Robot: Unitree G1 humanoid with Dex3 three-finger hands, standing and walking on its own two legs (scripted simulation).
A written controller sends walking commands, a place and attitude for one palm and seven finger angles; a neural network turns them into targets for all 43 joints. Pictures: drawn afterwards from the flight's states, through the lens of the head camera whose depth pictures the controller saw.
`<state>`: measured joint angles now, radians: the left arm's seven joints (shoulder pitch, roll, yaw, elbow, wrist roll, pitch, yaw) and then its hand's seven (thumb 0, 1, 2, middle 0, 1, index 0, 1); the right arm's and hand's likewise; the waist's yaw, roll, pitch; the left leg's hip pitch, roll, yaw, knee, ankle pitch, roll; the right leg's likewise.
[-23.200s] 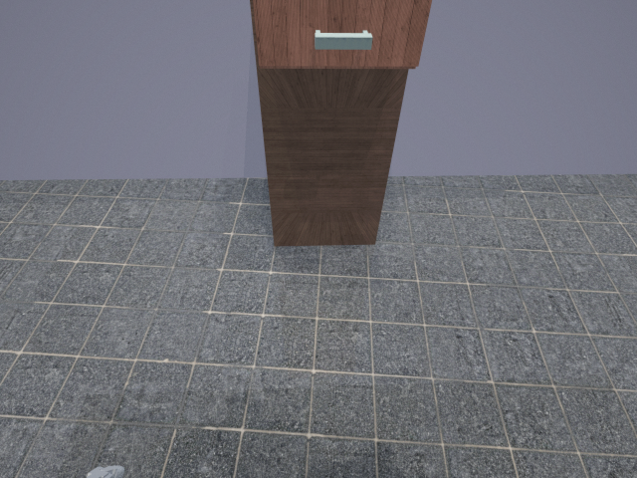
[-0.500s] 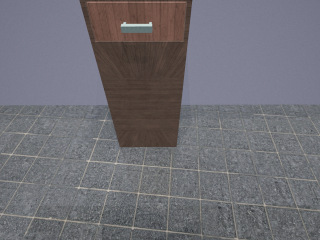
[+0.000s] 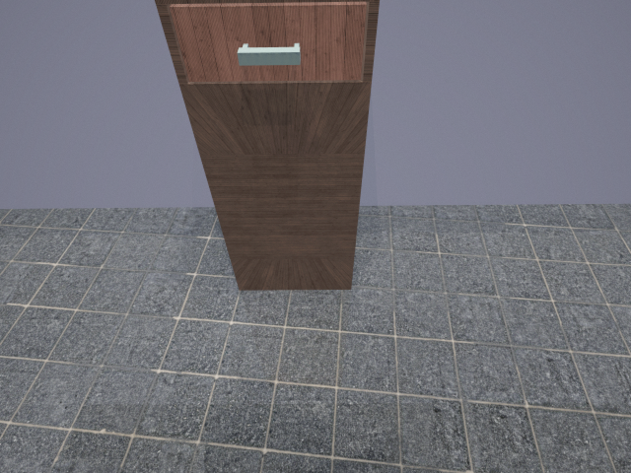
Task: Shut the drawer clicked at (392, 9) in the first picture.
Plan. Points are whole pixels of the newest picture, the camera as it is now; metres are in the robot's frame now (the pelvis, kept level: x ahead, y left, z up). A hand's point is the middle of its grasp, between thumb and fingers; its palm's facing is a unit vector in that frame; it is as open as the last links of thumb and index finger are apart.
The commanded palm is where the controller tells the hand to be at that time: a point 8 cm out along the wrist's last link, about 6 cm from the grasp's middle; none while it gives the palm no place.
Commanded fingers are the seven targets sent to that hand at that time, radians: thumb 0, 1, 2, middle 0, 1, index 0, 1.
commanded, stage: look to check the result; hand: left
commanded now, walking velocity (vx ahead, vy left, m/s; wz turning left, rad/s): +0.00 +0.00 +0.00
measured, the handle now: (270, 51) +0.85 +0.14 +0.15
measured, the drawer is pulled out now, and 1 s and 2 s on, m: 0.00 0.00 0.00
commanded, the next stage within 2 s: stand and wait in 0.02 s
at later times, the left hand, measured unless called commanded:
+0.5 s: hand out of the picture +0.00 +0.17 -0.17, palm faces +0.04 -0.98 -0.22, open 7.4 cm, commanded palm none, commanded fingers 0.00 0.90 0.90 -0.20 -0.30 -0.20 -0.30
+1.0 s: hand out of the picture +0.01 +0.19 -0.17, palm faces +0.02 -0.97 -0.23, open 7.4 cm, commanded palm none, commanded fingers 0.00 0.90 0.90 -0.20 -0.30 -0.20 -0.30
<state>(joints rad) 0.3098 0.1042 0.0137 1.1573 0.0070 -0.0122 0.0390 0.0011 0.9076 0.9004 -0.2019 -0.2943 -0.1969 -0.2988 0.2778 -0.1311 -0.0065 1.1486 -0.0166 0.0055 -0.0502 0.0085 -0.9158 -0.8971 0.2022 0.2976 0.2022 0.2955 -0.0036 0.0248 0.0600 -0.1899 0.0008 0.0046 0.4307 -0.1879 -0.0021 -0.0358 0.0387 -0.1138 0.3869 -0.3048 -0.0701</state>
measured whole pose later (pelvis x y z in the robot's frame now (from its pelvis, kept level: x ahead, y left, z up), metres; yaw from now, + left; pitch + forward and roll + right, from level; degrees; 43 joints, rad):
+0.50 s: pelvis +0.00 +0.00 +0.00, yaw +0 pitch -3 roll +0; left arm 0.27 0.15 0.02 1.15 0.01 -0.01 0.03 0.00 0.91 0.90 -0.20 -0.29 -0.20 -0.30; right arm 0.25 -0.17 -0.01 1.15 -0.02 0.01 -0.05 0.01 -0.91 -0.90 0.20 0.30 0.20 0.30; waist -0.01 0.02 0.07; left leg -0.18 0.01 0.01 0.41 -0.19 -0.01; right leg -0.02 0.05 -0.11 0.36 -0.29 -0.07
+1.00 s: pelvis +0.00 +0.00 +0.00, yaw -1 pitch -3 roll +0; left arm 0.24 0.17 0.02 1.15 0.01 -0.01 0.03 0.00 0.91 0.90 -0.20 -0.29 -0.20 -0.30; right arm 0.23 -0.19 -0.01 1.15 -0.02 0.00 -0.04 0.01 -0.91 -0.90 0.20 0.30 0.20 0.30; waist -0.01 0.02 0.07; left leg -0.17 0.00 0.02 0.39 -0.17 0.00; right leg -0.02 0.04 -0.10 0.34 -0.28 -0.07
